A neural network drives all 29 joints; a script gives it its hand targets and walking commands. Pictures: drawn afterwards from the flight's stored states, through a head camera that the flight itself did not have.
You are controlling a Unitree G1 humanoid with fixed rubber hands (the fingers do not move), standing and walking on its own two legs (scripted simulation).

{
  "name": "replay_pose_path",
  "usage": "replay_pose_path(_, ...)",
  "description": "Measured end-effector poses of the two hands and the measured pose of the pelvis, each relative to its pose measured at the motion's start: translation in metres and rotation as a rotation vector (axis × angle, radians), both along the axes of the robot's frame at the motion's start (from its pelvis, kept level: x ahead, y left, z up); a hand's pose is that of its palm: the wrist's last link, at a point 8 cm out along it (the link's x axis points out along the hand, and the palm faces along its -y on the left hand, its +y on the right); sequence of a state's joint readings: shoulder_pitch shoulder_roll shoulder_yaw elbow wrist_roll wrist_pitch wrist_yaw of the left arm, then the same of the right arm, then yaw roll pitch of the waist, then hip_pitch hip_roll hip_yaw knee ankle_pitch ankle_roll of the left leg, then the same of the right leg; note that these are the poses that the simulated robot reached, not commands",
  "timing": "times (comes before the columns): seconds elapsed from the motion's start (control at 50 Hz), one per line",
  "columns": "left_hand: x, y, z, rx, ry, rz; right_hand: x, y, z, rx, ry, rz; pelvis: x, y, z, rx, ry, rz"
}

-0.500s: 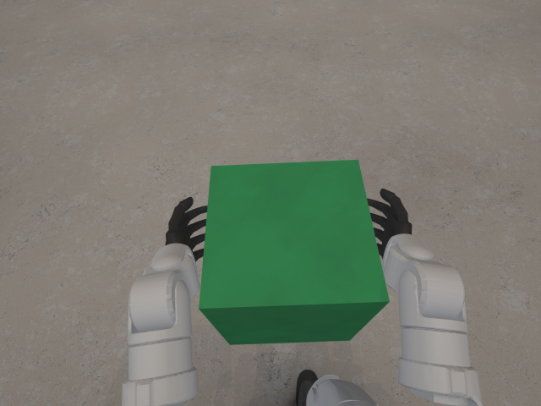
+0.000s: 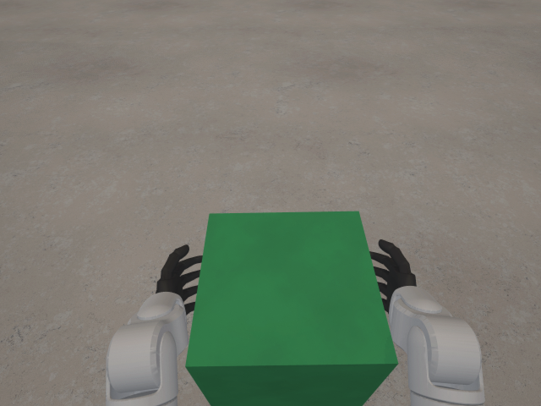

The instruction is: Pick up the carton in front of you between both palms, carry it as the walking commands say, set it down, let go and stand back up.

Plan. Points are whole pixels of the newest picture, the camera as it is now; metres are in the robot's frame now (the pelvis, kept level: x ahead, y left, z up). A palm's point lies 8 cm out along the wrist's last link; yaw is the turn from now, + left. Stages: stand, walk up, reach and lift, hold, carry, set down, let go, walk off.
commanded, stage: carry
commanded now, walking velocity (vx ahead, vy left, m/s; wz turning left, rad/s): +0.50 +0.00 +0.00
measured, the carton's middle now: (285, 319) +0.25 +0.00 +0.02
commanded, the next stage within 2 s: none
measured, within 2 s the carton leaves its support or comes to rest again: neither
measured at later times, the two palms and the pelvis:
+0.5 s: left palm (210, 164) +0.55 +0.13 +0.08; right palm (356, 157) +0.57 -0.16 +0.07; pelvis +0.32 -0.03 +0.00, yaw +3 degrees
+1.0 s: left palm (204, 86) +0.89 +0.19 +0.09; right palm (313, 83) +0.89 -0.11 +0.09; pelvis +0.64 +0.04 +0.01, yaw -1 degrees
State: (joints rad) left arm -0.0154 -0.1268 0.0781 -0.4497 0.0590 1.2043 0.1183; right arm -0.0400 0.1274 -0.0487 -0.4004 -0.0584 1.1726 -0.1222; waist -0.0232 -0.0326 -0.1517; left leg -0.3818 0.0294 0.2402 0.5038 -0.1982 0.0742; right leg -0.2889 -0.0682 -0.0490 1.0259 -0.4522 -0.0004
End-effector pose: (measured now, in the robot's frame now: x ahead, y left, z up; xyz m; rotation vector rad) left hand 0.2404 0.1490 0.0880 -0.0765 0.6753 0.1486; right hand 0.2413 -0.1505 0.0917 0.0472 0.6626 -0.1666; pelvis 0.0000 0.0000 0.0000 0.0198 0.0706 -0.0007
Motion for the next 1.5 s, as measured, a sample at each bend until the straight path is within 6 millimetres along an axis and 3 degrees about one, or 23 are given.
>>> replay_pose_path(0.1,0.053,0.004,0.010,0.000,0.029,-0.033,0.044,0.004,0.011,0.000,0.029,-0.033,0.052,0.010,0.015,-0.025,0.004,-0.001)
replay_pose_path(0.24,0.136,0.007,0.019,0.003,-0.010,-0.007,0.136,0.007,0.022,0.003,-0.010,-0.008,0.140,0.007,0.016,-0.035,0.002,0.012)
replay_pose_path(0.32,0.191,0.001,0.013,0.013,-0.025,0.015,0.197,0.001,0.013,0.013,-0.025,0.015,0.199,-0.003,0.005,-0.027,-0.006,0.018)
replay_pose_path(0.42,0.268,-0.012,-0.004,0.046,-0.011,0.034,0.281,-0.012,-0.014,0.043,-0.011,0.036,0.275,-0.020,-0.015,-0.044,-0.021,0.042)
replay_pose_path(0.5,0.308,-0.014,-0.010,0.039,0.069,0.063,0.330,-0.014,-0.018,0.037,0.069,0.064,0.316,-0.029,0.000,-0.021,-0.006,0.061)
replay_pose_path(0.6,0.357,-0.012,0.003,0.040,0.067,0.085,0.385,-0.010,-0.007,0.041,0.067,0.082,0.374,-0.029,0.017,0.001,0.005,0.055)
replay_pose_path(0.76,0.469,0.002,0.026,0.029,-0.043,0.045,0.483,0.002,0.019,0.032,-0.044,0.040,0.483,-0.006,0.016,-0.008,0.001,0.042)
replay_pose_path(0.9,0.587,0.035,0.003,-0.014,-0.063,0.018,0.593,0.035,0.010,-0.022,-0.063,0.021,0.590,0.029,-0.012,-0.004,-0.018,0.011)
replay_pose_path(0.98,0.638,0.041,-0.003,-0.011,0.034,-0.011,0.635,0.042,0.002,-0.017,0.034,-0.008,0.631,0.042,0.002,-0.020,-0.004,-0.010)
replay_pose_path(1.1,0.708,0.044,0.011,-0.007,0.031,-0.035,0.699,0.044,0.015,-0.012,0.031,-0.035,0.699,0.050,0.019,-0.043,0.010,-0.002)
replay_pose_path(1.24,0.796,0.042,0.024,0.003,-0.039,0.003,0.799,0.042,0.026,-0.001,-0.039,0.003,0.797,0.039,0.015,-0.037,0.005,0.013)
replay_pose_path(1.3,0.840,0.035,0.017,0.014,-0.040,0.020,0.847,0.035,0.016,0.010,-0.040,0.021,0.846,0.029,0.005,-0.026,-0.003,0.022)
replay_pose_path(1.38,0.901,0.021,-0.003,0.045,-0.014,0.036,0.915,0.022,-0.012,0.038,-0.014,0.039,0.910,0.013,-0.014,-0.039,-0.022,0.044)
replay_pose_path(1.44,0.934,0.016,-0.014,0.047,0.072,0.054,0.953,0.017,-0.024,0.040,0.071,0.057,0.942,0.004,-0.005,-0.026,-0.013,0.060)
replay_pose_path(1.5,0.960,0.015,-0.014,0.045,0.115,0.075,0.986,0.017,-0.024,0.039,0.114,0.076,0.973,0.000,0.008,-0.006,-0.004,0.063)
